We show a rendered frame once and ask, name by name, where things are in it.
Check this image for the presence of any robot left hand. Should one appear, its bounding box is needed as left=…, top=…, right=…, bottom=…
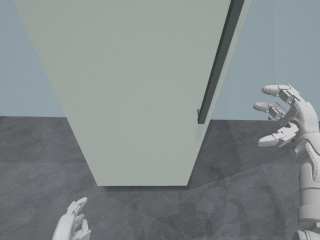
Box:
left=52, top=197, right=91, bottom=240

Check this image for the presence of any handle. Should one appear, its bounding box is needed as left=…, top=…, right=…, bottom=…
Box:
left=197, top=0, right=245, bottom=124

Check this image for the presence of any fridge door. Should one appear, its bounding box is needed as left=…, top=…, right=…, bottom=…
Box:
left=13, top=0, right=253, bottom=186

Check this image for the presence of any right robot upper arm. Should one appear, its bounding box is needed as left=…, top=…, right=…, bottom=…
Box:
left=292, top=230, right=320, bottom=240

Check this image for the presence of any right robot forearm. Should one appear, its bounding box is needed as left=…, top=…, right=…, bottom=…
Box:
left=292, top=132, right=320, bottom=234

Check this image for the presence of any robot right hand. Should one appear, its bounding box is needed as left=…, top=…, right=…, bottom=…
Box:
left=253, top=84, right=320, bottom=148

